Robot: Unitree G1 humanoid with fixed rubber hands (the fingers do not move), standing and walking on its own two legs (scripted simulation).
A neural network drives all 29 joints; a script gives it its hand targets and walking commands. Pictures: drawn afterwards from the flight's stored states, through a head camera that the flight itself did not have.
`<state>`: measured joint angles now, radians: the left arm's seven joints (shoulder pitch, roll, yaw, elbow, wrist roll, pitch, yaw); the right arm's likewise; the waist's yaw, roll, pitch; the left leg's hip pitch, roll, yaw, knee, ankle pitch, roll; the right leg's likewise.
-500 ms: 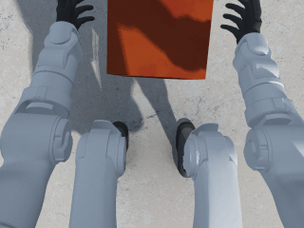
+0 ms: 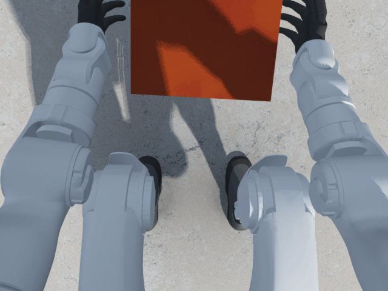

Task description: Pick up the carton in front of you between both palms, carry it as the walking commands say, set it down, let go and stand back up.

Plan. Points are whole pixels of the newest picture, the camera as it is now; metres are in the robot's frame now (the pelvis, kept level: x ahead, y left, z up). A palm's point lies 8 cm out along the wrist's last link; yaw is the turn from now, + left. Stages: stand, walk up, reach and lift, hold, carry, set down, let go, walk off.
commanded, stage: reach and lift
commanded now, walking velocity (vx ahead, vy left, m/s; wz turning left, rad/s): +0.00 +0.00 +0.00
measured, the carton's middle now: (200, 44) +0.51 +0.00 -0.25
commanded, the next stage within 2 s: none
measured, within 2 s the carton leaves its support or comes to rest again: leaves its support in 0.46 s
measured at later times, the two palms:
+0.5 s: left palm (109, 17) +0.53 +0.15 -0.17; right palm (299, 27) +0.52 -0.15 -0.16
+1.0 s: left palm out of the picture +0.48 +0.15 +0.04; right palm out of the picture +0.48 -0.15 +0.04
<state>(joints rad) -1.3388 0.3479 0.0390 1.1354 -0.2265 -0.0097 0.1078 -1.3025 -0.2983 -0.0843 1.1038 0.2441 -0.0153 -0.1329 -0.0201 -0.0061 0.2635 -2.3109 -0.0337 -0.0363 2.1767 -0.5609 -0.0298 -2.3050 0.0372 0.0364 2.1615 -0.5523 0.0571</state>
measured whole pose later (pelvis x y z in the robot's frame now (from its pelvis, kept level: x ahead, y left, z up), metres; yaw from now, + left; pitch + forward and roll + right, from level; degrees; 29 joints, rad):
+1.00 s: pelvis -0.01 +0.00 +0.10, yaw +1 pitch +42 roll -1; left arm -1.06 0.04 0.44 0.80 0.20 0.32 0.05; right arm -1.03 0.01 -0.50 0.75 -0.20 0.31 -0.07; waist -0.01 0.00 -0.16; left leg -2.07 -0.12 -0.09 1.82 -0.49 -0.07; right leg -2.06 0.11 0.08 1.82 -0.50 0.08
